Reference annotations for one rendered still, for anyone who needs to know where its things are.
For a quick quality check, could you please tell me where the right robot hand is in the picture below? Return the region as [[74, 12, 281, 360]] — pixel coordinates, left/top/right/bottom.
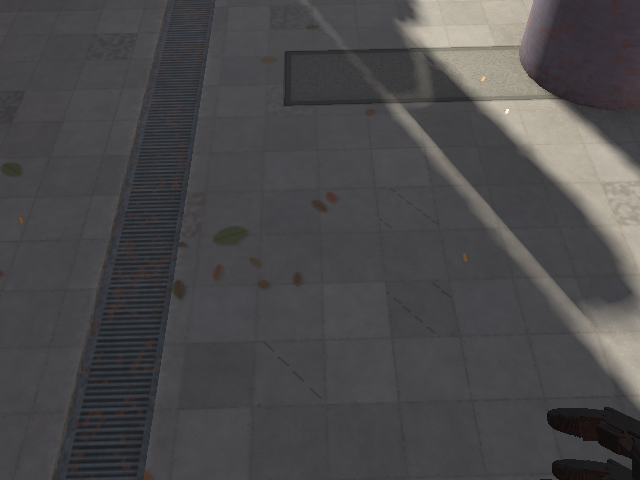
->
[[540, 407, 640, 480]]

